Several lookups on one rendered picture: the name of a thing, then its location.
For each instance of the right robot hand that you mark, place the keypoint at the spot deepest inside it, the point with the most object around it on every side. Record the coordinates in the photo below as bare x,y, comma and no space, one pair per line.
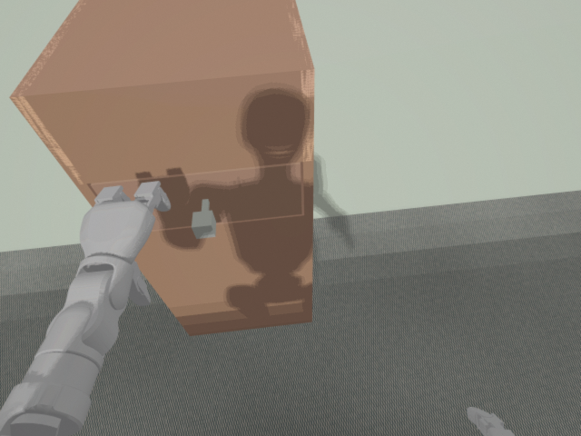
488,424

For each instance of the handle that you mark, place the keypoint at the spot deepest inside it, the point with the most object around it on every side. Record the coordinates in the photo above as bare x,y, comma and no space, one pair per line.
204,223

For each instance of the left robot forearm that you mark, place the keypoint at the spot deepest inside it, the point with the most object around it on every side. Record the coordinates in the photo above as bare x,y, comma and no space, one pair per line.
53,398

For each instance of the drawer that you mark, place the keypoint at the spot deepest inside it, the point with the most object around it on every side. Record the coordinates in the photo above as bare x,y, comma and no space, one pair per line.
234,194

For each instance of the left robot hand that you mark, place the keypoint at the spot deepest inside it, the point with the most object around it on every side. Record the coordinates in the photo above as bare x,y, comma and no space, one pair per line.
120,227

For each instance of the cabinet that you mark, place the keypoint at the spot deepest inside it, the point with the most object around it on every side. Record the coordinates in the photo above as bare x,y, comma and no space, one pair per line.
130,89

